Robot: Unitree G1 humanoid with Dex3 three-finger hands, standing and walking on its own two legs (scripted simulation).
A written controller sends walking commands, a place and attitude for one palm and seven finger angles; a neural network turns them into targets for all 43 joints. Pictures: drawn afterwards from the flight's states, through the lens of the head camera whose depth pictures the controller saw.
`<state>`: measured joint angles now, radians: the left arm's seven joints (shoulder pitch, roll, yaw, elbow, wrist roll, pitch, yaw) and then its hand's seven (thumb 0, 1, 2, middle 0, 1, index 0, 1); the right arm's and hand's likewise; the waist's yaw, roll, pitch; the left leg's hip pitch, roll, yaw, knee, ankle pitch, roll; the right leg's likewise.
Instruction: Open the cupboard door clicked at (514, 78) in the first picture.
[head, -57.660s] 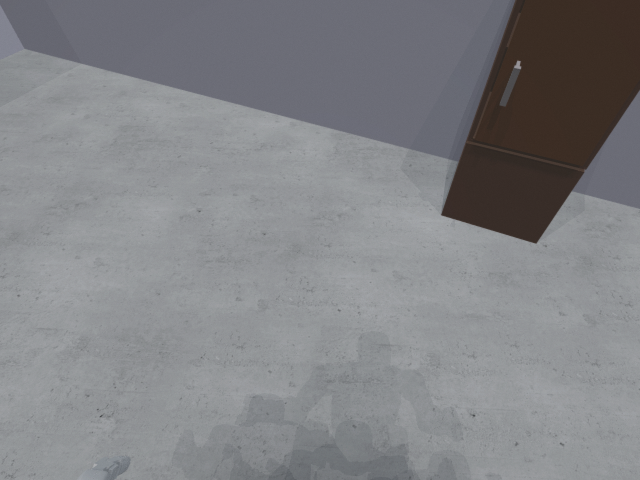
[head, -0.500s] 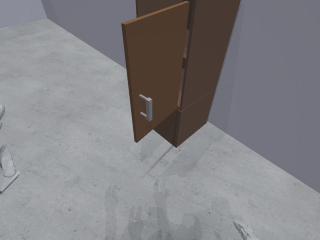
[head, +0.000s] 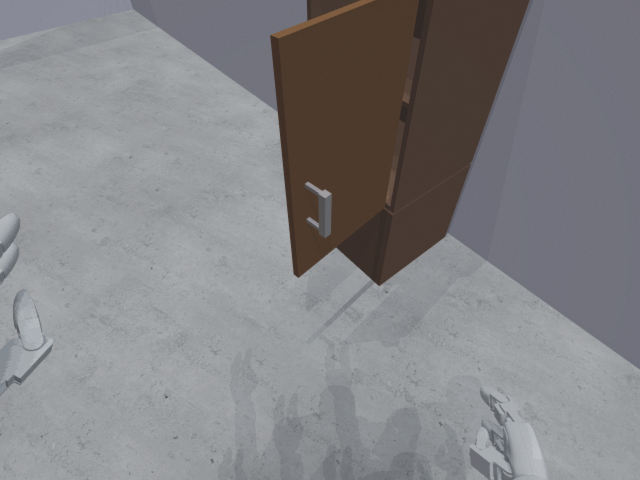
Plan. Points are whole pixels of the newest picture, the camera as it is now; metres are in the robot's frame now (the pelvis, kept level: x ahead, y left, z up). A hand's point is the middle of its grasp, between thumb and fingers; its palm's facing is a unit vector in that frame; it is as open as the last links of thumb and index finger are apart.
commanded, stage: stop stepping back and stand still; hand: left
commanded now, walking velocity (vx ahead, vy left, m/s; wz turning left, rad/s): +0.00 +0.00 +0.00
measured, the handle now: (317, 210) +0.65 +0.04 -0.11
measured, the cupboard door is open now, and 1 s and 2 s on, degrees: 97 97 97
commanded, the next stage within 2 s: let the arm hang, fingers relaxed in 0.78 s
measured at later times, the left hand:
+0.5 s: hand (19, 344) +0.20 +0.29 +0.15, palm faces +0.37 -0.79 -0.49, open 7.4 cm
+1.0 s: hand (73, 413) +0.19 +0.31 +0.00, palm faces +0.15 -0.86 -0.48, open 7.4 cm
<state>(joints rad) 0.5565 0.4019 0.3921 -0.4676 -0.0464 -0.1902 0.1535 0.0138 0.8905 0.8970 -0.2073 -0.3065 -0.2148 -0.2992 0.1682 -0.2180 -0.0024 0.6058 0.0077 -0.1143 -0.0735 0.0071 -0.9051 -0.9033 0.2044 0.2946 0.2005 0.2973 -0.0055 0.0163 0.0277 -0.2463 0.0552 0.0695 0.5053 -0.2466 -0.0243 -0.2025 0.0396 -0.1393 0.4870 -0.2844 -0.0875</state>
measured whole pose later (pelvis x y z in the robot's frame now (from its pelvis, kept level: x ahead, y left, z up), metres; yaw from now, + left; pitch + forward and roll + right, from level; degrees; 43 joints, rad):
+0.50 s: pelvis +0.00 +0.03 +0.01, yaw +0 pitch +1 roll +0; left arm 0.58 0.40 0.38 -0.46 -0.06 -0.15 0.16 0.01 0.89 0.90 -0.21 -0.31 -0.21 -0.30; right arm 0.21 -0.21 0.01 0.62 0.00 -0.08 -0.08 0.01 -0.90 -0.90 0.21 0.29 0.20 0.30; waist -0.01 0.02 0.03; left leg -0.24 0.03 0.09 0.45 -0.22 0.01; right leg -0.19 0.02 -0.12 0.41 -0.23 -0.04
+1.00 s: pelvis -0.01 +0.05 +0.00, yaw +1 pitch +2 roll +0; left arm 0.30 0.35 0.15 0.20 0.02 -0.04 0.03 0.00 0.90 0.90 -0.20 -0.30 -0.20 -0.30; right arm 0.13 -0.30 0.01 0.77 -0.02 -0.05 0.00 0.00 -0.90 -0.90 0.21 0.29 0.20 0.30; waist 0.02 0.08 0.00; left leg -0.33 -0.01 0.09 0.52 -0.23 0.05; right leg -0.29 -0.03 -0.13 0.53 -0.27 -0.02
